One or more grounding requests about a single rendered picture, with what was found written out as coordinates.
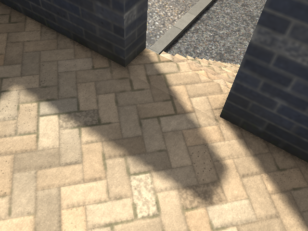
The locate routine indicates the stairs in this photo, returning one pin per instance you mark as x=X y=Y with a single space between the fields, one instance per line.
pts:
x=219 y=72

